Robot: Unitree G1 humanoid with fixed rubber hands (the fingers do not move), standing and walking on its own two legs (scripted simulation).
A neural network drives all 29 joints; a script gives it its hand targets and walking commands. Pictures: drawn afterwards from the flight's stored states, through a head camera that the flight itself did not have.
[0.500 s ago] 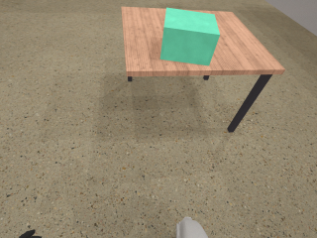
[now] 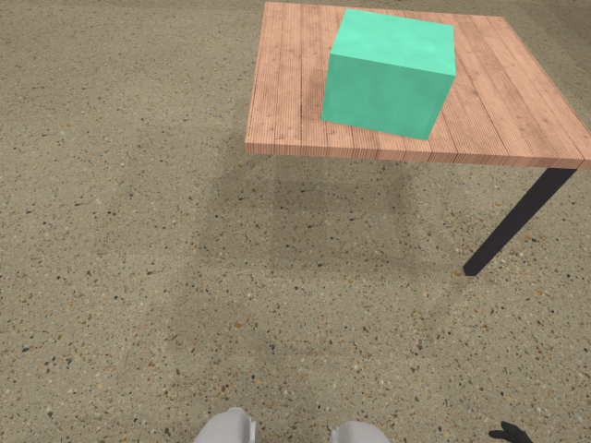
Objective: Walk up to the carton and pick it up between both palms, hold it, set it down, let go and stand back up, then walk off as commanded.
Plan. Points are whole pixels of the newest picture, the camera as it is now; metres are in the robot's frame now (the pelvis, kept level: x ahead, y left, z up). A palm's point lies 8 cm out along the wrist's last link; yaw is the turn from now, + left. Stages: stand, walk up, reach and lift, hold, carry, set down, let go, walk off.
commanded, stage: walk up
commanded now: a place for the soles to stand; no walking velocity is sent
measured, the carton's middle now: (386, 73) +0.92 -0.20 +0.00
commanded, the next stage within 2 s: none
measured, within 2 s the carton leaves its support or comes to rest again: neither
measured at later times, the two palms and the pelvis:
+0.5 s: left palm out of the picture +0.10 +0.29 -0.09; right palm out of the picture +0.11 -0.34 -0.10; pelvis +0.01 -0.03 +0.01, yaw +2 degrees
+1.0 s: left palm (102, 418) +0.16 +0.25 -0.07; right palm out of the picture +0.07 -0.42 -0.06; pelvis +0.06 -0.08 +0.03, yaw -3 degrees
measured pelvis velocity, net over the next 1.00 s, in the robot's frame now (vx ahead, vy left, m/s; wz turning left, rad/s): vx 0.06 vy -0.08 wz -0.06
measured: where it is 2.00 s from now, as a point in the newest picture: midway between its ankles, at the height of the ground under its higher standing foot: (359, 372)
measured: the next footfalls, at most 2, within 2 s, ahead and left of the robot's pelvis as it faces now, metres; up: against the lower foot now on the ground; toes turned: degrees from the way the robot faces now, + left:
right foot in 0.14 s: +0.08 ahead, -0.17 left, +0.00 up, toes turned -1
right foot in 1.04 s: +0.19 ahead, -0.24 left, +0.00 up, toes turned -8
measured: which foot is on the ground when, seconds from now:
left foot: down 0.00-1.00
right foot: up 0.00-0.12, down 0.14-0.80, up 0.82-1.00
